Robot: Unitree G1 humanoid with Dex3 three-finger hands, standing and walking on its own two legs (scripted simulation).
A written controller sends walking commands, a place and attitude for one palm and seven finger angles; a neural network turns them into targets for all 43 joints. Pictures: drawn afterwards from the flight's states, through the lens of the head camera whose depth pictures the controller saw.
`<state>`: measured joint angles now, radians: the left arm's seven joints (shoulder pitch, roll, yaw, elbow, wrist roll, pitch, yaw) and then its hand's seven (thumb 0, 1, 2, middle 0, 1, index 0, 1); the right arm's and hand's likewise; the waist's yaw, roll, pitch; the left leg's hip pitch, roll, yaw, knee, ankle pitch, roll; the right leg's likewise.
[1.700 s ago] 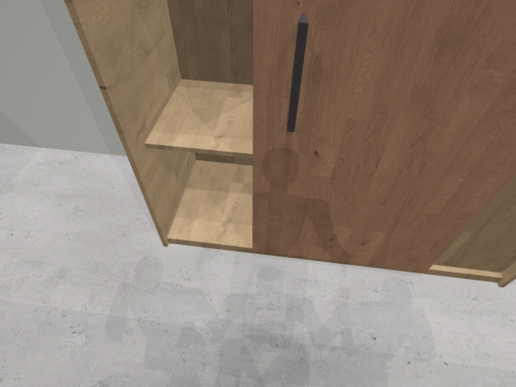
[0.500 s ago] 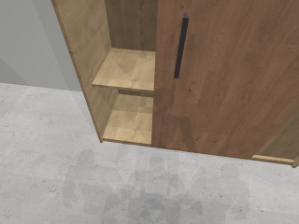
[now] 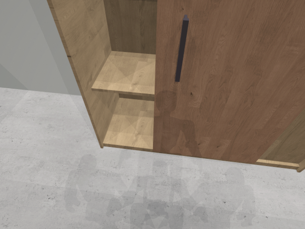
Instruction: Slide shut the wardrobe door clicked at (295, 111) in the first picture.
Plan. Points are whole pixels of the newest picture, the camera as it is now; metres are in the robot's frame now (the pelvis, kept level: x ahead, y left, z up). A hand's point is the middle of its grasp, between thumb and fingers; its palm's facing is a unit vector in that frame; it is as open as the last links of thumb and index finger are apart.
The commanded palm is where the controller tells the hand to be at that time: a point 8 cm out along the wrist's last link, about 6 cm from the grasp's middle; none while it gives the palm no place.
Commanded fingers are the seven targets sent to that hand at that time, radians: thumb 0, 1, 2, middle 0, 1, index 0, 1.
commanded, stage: take the last steps up to it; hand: right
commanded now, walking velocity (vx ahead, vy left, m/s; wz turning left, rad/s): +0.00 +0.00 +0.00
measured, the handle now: (181, 51) +0.73 -0.07 +0.11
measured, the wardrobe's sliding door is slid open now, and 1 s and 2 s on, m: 0.39 0.39 0.39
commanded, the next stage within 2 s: come to a stop and stand still in 0.72 s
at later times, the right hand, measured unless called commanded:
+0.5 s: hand out of the picture +0.00 -0.15 -0.19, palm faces +0.10 +0.98 -0.19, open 7.4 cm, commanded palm none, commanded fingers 0.00 -0.90 -0.90 0.20 0.30 0.20 0.30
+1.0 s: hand (211, 202) +0.26 -0.19 -0.19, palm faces +0.07 +0.99 -0.15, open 7.3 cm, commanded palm none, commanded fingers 0.00 -0.90 -0.90 0.20 0.30 0.20 0.30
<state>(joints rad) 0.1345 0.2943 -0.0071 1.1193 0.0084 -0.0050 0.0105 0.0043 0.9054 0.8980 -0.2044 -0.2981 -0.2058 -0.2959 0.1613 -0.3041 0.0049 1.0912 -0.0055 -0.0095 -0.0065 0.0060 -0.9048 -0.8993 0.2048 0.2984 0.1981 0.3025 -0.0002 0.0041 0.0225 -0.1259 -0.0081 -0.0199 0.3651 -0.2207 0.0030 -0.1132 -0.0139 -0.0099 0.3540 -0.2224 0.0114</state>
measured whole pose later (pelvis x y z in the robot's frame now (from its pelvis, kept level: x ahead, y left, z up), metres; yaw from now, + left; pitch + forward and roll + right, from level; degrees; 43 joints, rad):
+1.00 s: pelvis +0.22 -0.01 +0.00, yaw +0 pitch -1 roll +1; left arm 0.24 0.13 0.03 1.08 0.01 -0.04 0.05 -0.02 0.94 0.90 -0.20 -0.30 -0.20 -0.30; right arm 0.25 -0.18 -0.06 1.04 -0.03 0.02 -0.04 0.01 -0.93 -0.90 0.20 0.30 0.19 0.30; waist -0.01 0.06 0.02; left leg -0.49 0.07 0.01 0.99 -0.25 -0.04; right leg -0.18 -0.01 -0.18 0.43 -0.24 -0.08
